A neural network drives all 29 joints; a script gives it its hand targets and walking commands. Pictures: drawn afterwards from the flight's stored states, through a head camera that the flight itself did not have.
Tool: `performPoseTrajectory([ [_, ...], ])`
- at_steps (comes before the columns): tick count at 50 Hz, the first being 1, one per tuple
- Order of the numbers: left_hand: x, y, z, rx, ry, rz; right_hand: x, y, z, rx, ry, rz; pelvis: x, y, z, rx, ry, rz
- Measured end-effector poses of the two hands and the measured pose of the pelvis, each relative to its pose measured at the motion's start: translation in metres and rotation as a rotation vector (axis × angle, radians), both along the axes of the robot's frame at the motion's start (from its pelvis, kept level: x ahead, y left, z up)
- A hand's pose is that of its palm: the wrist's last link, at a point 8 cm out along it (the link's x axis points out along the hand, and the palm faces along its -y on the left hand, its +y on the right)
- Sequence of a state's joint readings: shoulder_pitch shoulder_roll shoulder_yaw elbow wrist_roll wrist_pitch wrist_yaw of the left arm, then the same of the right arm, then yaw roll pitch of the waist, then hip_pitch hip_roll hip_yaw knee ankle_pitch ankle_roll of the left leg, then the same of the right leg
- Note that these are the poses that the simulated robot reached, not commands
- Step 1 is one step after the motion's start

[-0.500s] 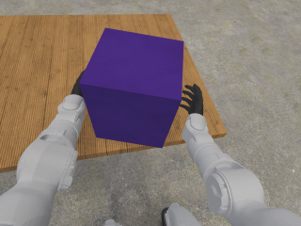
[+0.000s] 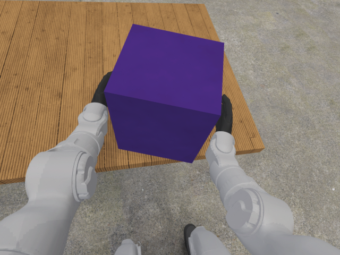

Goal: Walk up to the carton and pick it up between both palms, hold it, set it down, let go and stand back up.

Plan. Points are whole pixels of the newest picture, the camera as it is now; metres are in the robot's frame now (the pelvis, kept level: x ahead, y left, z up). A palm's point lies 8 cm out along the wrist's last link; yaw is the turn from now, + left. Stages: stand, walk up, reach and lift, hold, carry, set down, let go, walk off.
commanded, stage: reach and lift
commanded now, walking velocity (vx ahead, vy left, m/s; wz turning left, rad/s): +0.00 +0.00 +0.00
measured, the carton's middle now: (165, 101) +0.46 -0.04 +0.03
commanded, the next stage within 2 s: none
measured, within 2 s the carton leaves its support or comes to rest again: neither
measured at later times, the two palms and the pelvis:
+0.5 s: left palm (102, 104) +0.47 +0.12 +0.03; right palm (221, 129) +0.38 -0.17 +0.02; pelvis +0.03 -0.01 +0.02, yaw +1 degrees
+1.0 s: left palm (102, 104) +0.47 +0.12 +0.03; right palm (221, 130) +0.38 -0.17 +0.01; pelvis +0.01 -0.02 +0.02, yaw +2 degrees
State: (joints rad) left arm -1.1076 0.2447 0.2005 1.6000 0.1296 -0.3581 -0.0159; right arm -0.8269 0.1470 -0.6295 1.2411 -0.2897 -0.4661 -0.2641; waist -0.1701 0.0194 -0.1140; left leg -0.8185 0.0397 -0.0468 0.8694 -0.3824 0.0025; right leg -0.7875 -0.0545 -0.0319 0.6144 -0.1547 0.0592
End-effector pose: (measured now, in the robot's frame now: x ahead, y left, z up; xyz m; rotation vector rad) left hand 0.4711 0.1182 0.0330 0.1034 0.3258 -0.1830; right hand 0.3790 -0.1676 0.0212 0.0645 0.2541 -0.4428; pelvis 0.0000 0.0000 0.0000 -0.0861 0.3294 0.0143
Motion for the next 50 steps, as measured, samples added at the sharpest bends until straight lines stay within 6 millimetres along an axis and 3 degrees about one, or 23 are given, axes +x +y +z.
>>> performPoseTrajectory([
  [17,0.001,0.0,-0.006,-0.044,-0.031,0.004,-0.001,0.001,-0.004,-0.029,-0.037,0.002,0.029,0.001,0.018,-0.002,-0.019,0.002],
  [50,0.0,-0.001,-0.008,-0.035,-0.052,0.012,-0.002,0.001,-0.008,-0.029,-0.064,0.002,0.014,-0.02,0.021,0.01,0.049,0.025],
])
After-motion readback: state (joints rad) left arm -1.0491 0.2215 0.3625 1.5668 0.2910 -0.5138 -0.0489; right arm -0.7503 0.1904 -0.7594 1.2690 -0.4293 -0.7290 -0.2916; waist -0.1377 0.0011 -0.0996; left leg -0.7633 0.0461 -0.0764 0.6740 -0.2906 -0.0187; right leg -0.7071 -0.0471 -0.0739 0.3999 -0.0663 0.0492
